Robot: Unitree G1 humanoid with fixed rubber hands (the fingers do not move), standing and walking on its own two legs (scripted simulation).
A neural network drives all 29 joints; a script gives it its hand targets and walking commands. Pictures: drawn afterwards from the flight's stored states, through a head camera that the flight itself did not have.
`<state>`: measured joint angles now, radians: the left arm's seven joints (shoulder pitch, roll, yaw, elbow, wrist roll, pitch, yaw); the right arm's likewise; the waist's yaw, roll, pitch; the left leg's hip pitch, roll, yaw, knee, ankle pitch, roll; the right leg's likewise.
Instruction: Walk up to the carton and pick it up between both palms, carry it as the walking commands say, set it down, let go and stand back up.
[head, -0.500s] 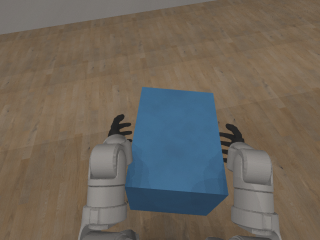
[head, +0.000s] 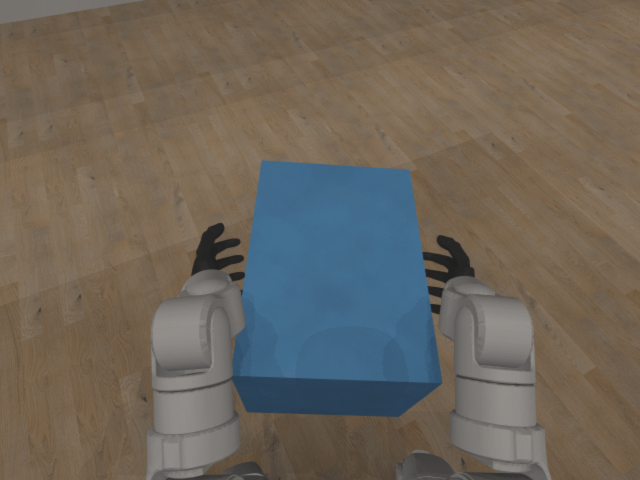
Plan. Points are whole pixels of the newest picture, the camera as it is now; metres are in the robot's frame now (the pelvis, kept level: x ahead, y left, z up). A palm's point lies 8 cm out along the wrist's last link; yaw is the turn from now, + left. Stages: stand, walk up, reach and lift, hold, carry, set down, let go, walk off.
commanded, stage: carry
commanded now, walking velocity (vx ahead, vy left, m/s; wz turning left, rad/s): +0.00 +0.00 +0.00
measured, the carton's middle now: (330, 288) +0.35 +0.04 -0.01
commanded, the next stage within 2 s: none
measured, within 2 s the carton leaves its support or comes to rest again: neither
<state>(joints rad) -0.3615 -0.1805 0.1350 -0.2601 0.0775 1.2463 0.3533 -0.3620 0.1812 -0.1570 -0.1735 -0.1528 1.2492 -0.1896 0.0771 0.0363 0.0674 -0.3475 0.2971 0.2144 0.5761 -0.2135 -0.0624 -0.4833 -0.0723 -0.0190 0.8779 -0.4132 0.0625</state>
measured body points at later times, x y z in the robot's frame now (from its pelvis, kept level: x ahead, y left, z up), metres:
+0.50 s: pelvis -0.06 -0.12 -0.01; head -0.04 -0.10 +0.44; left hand +0.26 +0.00 +0.05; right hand +0.22 -0.29 +0.06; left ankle -0.01 -0.03 -0.74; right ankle +0.00 -0.23 -0.74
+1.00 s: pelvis -0.05 -0.12 +0.00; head -0.09 -0.12 +0.45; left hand +0.26 -0.01 +0.08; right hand +0.22 -0.29 +0.07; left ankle -0.01 -0.03 -0.74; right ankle +0.00 -0.23 -0.74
